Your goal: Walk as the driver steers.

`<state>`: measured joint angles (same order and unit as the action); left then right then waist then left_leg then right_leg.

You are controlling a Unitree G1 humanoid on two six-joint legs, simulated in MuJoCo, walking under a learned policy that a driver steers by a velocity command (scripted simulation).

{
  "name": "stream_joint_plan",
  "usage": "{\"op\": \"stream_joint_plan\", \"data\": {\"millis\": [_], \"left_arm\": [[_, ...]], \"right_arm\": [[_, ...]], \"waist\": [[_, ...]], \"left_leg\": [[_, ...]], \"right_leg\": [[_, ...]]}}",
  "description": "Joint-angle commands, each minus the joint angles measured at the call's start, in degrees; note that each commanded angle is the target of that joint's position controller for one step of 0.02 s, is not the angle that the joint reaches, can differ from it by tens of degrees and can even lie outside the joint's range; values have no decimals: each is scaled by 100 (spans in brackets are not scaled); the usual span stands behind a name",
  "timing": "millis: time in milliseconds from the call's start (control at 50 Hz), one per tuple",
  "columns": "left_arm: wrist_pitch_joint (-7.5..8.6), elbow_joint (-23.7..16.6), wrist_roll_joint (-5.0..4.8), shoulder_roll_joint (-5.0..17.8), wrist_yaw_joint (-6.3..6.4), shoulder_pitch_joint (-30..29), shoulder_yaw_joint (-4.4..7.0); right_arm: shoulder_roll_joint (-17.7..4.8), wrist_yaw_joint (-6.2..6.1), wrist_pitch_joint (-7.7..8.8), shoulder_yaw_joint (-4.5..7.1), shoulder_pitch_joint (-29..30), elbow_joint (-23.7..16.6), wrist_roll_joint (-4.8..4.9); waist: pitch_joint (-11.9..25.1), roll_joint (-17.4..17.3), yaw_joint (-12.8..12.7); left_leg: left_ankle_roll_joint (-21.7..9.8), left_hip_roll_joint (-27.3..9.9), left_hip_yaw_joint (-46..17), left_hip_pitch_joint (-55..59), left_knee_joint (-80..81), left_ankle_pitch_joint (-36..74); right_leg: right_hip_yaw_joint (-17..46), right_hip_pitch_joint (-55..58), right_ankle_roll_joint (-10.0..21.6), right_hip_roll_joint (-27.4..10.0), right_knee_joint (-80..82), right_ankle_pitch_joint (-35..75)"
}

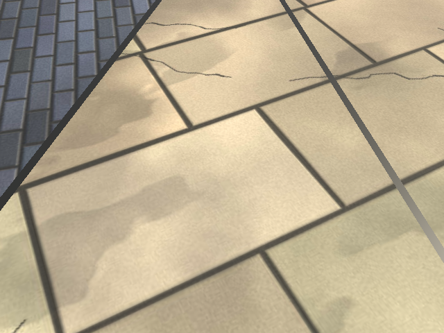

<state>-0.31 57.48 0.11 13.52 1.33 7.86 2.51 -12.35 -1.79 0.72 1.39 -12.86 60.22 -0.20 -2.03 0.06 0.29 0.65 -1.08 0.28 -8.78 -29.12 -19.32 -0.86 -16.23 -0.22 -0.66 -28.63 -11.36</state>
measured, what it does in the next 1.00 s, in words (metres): walks ahead: left foot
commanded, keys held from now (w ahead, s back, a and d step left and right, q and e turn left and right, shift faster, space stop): no key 0.02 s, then w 0.98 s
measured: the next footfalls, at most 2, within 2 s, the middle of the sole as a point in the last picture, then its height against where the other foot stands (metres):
left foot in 0.74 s outside the picture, level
right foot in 1.30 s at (264, 252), level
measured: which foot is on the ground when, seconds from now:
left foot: down 0.00-0.26, up 0.28-0.72, down 0.74-1.00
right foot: down 0.00-0.76, up 0.78-1.00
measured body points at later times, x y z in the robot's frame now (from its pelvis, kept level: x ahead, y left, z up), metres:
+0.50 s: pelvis +0.13 -0.03 +0.01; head +0.15 -0.04 +0.46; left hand +0.08 +0.21 -0.13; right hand +0.27 -0.29 -0.12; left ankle +0.21 +0.13 -0.67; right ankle +0.06 -0.12 -0.74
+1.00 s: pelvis +0.41 +0.04 +0.01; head +0.42 +0.05 +0.46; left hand +0.53 +0.31 -0.12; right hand +0.42 -0.22 -0.13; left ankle +0.42 +0.12 -0.74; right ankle +0.50 -0.13 -0.66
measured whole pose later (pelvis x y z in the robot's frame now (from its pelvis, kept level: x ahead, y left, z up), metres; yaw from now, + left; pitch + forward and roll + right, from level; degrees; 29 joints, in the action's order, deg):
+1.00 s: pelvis +0.41 +0.04 +0.01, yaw +0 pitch +0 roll +1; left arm 4.4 54.6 -0.8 15.5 1.2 8.5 4.2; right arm -13.0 1.2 5.6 3.1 -17.2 59.0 -0.4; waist -0.9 2.2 2.5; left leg -4.6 4.0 4.1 -8.1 -16.3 -8.4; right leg 2.1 -37.1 1.9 -8.3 -57.7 -9.5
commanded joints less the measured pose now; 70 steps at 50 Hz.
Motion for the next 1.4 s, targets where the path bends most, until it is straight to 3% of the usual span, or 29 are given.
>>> {"op": "stream_joint_plan", "data": {"millis": [20,80,140,180,240,260,280,300,340,400,520,620,680,720,740,760,780,800,840,880,940,1180,1240,1280,1300,1320,1340,1360,1400], "left_arm": [[25,-134,-12,562,36,-74,99],[-12,18,-62,537,47,-9,113],[184,-164,-118,478,-16,-439,111],[377,-219,-163,408,-106,-490,103],[506,232,-211,514,-187,645,219],[521,416,-168,891,-167,1302,358],[539,582,-172,1529,-203,2044,522],[610,584,-73,1160,-247,2090,356],[709,350,-52,669,-259,1342,177],[663,281,-25,429,-259,1180,41],[552,285,3,807,-52,1497,80],[523,414,-99,796,-33,1864,141],[464,375,-107,914,-27,1717,217],[383,309,-73,937,-24,1548,230],[359,222,-21,816,-25,1519,168],[442,124,-13,93,-95,2201,-34],[616,162,-112,101,-133,2009,-51],[730,-63,-289,601,-152,1396,94],[770,-196,-247,728,-65,864,164],[605,-119,-156,513,-18,1147,201],[463,-242,-119,421,4,905,218],[589,-1026,-128,346,-282,-1394,96],[637,-1101,-151,545,-365,-1258,135],[654,-784,-131,906,-347,-88,329],[649,-478,-81,1261,-300,1040,468],[608,-298,-7,1866,-273,1843,621],[589,-270,-46,1440,-282,1878,471],[605,-349,-87,1109,-271,1345,359],[627,-549,-15,692,-278,435,222]], "right_arm": [[-680,-17,17,113,-263,-84,5],[-817,-28,-28,177,-389,-4,78],[-1192,-37,87,313,-625,-32,167],[-1121,-31,236,333,-616,-19,174],[-969,42,284,314,-43,-210,202],[-848,55,324,270,250,-384,187],[-522,29,408,200,272,-616,128],[-634,34,488,231,388,-696,177],[-665,131,579,257,259,-609,330],[-697,180,534,358,354,-583,206],[-308,241,418,227,1483,-1017,146],[-433,367,436,181,2123,-1283,203],[-684,432,479,265,1917,-1327,203],[-1033,395,466,480,646,-981,193],[-1293,346,441,604,-407,-695,181],[-1856,318,418,727,-1215,-525,45],[-1497,344,424,583,-1162,-498,73],[-1194,359,478,473,-562,-563,121],[-768,392,559,334,383,-751,39],[-539,430,606,262,609,-720,-39],[-757,336,613,287,276,-575,-21],[-1024,100,420,334,-1111,-176,102],[-1137,80,324,400,-1070,-159,115],[-1139,84,264,394,-816,-242,114],[-955,87,258,307,-812,-349,59],[-289,163,370,107,-1497,-434,11],[-409,195,533,112,-1335,-369,91],[-919,218,641,253,-761,-537,266],[-940,152,664,295,-159,-657,237]], "waist": [[297,-13,18],[84,-329,39],[-729,-945,219],[-960,-1004,152],[-540,-745,-472],[-297,-36,-742],[152,1626,-876],[323,1438,-800],[-49,579,-381],[-176,450,-209],[-433,373,-369],[-674,443,-436],[-409,507,-135],[425,623,556],[1065,475,983],[2073,-944,732],[2376,-1272,730],[1405,-1060,617],[474,-316,221],[349,-501,-142],[79,-418,-197],[-395,-237,432],[-244,-399,212],[489,-504,-448],[1300,-296,-854],[2250,1067,-668],[2573,1312,-725],[1692,1043,-675],[665,323,-351]], "left_leg": [[-140,-198,-152,-455,561,1461],[-453,-265,-370,-586,881,-867],[-1151,-1370,-1895,-366,1706,-2447],[-1344,-1762,-2249,-184,1682,-1678],[-869,-1106,-1153,-886,854,-271],[-541,-539,-439,-1532,-424,743],[-80,286,348,-2696,-2470,50],[-110,316,-350,-3366,-3752,-1279],[-442,-268,-569,-3760,-4372,-515],[-460,-632,-300,-3333,-3460,505],[-74,-439,88,-3057,-1290,1615],[-250,-302,116,-2735,-382,2095],[-508,-142,169,-2221,-150,1728],[-748,241,439,-493,-208,1508],[-976,-142,-24,1117,-341,1328],[-1912,-1723,-2786,3288,138,-116],[-2034,-2137,-4545,3282,1358,-904],[-1686,-1928,-3833,2509,1496,-1003],[-1391,-1537,-2300,698,1736,160],[-1264,-1186,-1533,-211,1995,694],[-1409,-1115,-1113,-569,2341,958],[-1187,-1232,-379,952,2093,1851],[-1057,-1448,-414,1426,1597,2817],[-851,-1154,-123,1287,235,4703],[-666,-851,95,364,-1227,4119],[-203,116,309,-2072,-3596,1589],[-223,442,-537,-2954,-4544,-1291],[-361,51,-691,-3521,-4927,-1071],[-420,-510,-394,-3271,-4339,-91]], "right_leg": [[164,774,214,-177,164,1443],[-234,401,210,201,-220,-975],[-379,-1027,259,229,-1166,-1355],[-131,-1385,413,-80,-1356,-1241],[-300,622,541,124,-51,-679],[629,1525,744,-334,463,-714],[2951,2613,1479,-1515,1379,-967],[4165,2787,1817,-2117,1798,-890],[2932,2412,1479,-1853,1621,-494],[1515,1886,1085,-1310,1840,718],[697,1383,1112,-1106,2267,1241],[442,1597,1061,-1318,2323,1245],[306,2096,910,-1486,1760,2544],[28,1943,704,-1244,227,4320],[-110,973,514,-977,-1220,3639],[-225,-1264,104,4,-3671,919],[675,-1990,165,377,-4720,-2024],[793,-2571,311,18,-5125,-1794],[521,-2248,421,-567,-4571,-792],[565,-1516,428,-838,-4043,-420],[454,-1708,287,-924,-3421,-85],[108,-2373,146,-498,-256,1569],[32,-1972,362,-342,-12,891],[-291,-267,619,47,123,761],[208,1515,911,-405,-134,841],[2864,3916,1872,-1939,136,-28],[4391,4188,2038,-2250,1095,-564],[3557,3521,1683,-2026,1162,-719],[2118,1738,1379,-1588,1480,134]]}}
Velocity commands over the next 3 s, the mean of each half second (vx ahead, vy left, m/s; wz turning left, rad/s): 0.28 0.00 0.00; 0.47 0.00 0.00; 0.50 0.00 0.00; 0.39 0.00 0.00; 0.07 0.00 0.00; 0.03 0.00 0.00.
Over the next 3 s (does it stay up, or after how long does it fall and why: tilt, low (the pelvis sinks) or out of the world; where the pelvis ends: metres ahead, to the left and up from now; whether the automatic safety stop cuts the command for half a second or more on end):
stays up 1.07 0.01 0.00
